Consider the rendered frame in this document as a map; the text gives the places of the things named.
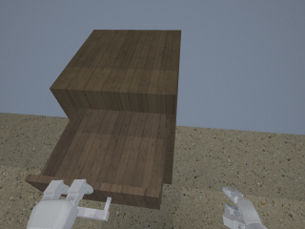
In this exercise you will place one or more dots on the handle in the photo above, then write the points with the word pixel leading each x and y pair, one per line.
pixel 90 213

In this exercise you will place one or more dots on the left robot hand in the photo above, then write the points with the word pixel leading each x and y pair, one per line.
pixel 53 212

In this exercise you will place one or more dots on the right robot hand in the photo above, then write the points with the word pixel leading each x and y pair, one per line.
pixel 242 215

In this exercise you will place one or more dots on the drawer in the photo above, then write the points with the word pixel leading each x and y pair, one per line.
pixel 120 154

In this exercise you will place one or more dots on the cabinet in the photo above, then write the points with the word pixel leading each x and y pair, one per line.
pixel 126 71

